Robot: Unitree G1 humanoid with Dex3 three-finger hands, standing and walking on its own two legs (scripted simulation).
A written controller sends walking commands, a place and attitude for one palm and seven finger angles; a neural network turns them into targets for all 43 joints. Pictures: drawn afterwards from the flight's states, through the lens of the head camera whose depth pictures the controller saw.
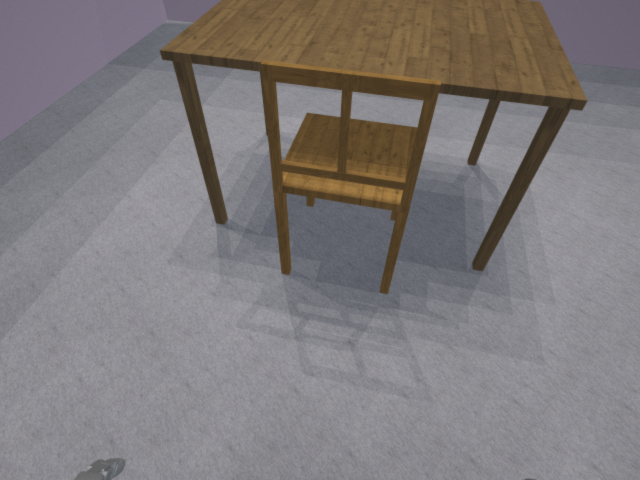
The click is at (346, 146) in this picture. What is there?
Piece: chair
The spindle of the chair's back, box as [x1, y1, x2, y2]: [337, 90, 351, 172]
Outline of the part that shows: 342,90 337,171 344,172 346,165 351,91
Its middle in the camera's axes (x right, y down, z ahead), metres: +0.06 -0.28 +1.02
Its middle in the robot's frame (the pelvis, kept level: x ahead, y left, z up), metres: +0.95 -0.01 -0.10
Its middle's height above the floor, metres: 0.67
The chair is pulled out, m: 0.00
